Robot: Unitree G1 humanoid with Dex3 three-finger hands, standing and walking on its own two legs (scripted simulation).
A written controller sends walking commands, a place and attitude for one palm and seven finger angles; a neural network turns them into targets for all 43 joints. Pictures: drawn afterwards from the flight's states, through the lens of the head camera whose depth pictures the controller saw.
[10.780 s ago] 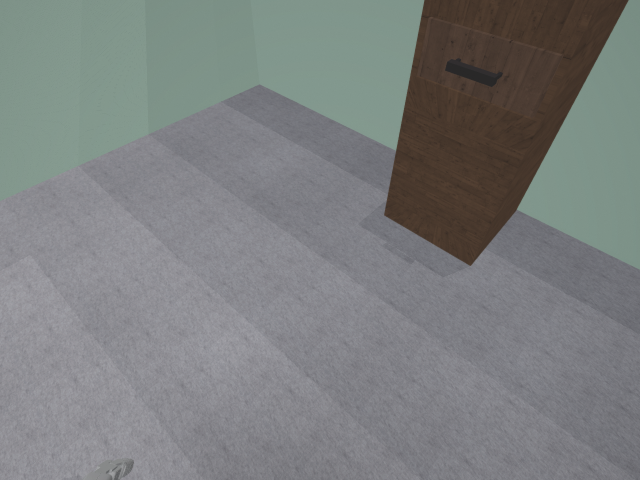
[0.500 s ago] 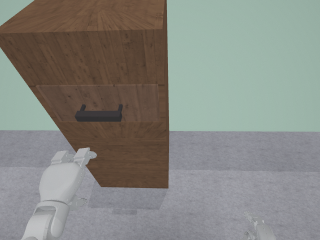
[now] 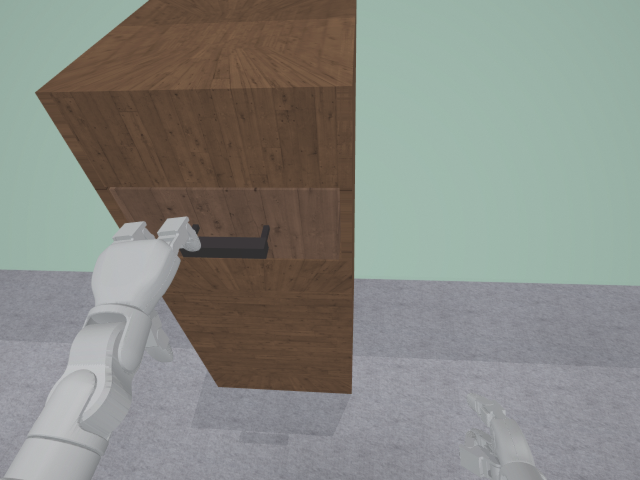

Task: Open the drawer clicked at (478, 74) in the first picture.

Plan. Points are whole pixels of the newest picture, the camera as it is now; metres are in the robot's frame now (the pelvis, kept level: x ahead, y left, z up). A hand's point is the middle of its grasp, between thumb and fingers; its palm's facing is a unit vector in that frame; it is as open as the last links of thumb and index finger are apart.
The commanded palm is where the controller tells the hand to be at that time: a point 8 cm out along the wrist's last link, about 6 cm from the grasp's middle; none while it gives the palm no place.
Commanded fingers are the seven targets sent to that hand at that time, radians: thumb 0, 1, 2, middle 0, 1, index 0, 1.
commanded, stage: raise the hand with hooked fingers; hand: left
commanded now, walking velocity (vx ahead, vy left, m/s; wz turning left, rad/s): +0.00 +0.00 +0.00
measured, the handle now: (227, 238) +0.49 +0.24 -0.01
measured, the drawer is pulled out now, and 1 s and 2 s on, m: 0.00 0.00 0.00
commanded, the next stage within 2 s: move the hooked fingers above the handle in 0.46 s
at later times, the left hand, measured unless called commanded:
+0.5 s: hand (170, 283) +0.30 +0.23 +0.10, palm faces +0.11 -0.08 -0.99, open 13.9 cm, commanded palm +0.28 +0.23 +0.16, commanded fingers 0.00 -0.50 0.30 -0.30 -1.20 -0.30 -1.20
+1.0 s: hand (186, 266) +0.35 +0.23 +0.08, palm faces +0.02 -0.06 -1.00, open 13.9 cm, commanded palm +0.33 +0.23 +0.14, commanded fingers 0.00 -0.50 0.30 -0.30 -1.20 -0.30 -1.20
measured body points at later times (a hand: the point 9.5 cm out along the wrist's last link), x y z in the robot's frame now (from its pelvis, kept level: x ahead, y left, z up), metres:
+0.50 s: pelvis +0.00 -0.02 +0.00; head +0.01 -0.06 +0.45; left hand +0.29 +0.23 +0.16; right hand +0.18 -0.25 -0.12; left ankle +0.03 +0.12 -0.73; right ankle -0.02 -0.14 -0.73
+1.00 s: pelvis +0.01 -0.02 +0.00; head +0.03 -0.05 +0.45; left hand +0.34 +0.23 +0.14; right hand +0.17 -0.26 -0.12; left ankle +0.03 +0.12 -0.73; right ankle -0.02 -0.14 -0.73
